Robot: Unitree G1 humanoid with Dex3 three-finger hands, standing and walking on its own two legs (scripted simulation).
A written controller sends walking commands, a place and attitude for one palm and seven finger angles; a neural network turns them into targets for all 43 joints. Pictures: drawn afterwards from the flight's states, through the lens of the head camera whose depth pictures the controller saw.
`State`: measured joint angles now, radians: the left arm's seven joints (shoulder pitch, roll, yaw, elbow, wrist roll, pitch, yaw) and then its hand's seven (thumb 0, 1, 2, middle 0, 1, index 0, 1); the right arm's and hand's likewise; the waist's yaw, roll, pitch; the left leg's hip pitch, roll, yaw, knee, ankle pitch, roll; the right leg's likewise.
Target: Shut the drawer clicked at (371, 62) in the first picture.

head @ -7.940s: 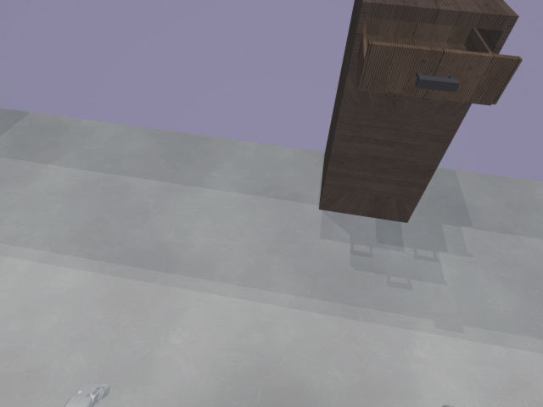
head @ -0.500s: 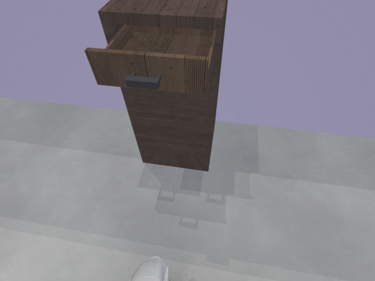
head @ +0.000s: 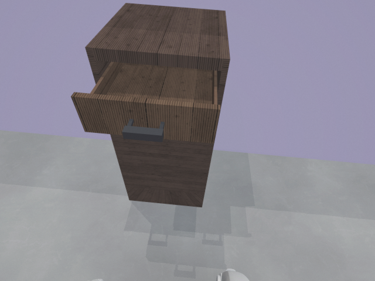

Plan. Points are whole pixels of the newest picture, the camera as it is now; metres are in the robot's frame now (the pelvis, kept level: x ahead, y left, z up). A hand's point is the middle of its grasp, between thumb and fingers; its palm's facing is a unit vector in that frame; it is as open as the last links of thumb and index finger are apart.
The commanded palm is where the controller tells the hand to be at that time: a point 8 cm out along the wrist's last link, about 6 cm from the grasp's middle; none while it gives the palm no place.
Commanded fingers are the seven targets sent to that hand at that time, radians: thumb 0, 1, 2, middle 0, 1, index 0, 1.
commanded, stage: come to a stop and stand still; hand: left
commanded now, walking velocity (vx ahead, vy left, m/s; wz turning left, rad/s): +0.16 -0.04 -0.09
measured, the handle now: (145, 128) +0.48 +0.15 +0.05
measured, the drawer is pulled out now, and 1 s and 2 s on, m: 0.19 0.19 0.19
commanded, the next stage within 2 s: none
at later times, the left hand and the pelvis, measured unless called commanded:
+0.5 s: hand out of the picture +0.15 +0.18 -0.17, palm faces +0.03 -0.96 -0.28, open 7.3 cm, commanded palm none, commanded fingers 0.00 0.90 0.90 -0.20 -0.30 -0.20 -0.30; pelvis +0.07 -0.01 -0.01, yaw -1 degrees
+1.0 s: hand out of the picture -0.02 +0.26 -0.18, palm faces +0.07 -0.97 -0.21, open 7.4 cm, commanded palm none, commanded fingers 0.00 0.90 0.90 -0.20 -0.30 -0.20 -0.30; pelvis -0.03 +0.08 -0.01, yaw +0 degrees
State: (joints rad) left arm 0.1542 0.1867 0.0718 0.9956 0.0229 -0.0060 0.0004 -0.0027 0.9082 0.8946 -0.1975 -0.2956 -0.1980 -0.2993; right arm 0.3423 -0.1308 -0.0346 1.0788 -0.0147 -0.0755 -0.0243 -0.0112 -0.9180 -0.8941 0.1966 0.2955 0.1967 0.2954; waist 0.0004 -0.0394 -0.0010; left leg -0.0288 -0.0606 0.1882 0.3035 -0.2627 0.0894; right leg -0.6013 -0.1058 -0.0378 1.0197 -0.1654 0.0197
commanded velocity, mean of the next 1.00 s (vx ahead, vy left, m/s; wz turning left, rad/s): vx -0.09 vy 0.03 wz -0.01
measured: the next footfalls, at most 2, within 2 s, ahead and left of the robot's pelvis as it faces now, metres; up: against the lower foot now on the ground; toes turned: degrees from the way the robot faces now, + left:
right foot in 0.20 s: +0.18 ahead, -0.13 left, +0.00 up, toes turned -8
left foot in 0.62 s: +0.10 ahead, +0.14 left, +0.00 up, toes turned +3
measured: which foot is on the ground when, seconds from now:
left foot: down 0.00-0.22, up 0.24-0.60, down 0.62-0.90, up 0.92-1.00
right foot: up 0.00-0.18, down 0.20-0.66, up 0.68-0.86, down 0.88-1.00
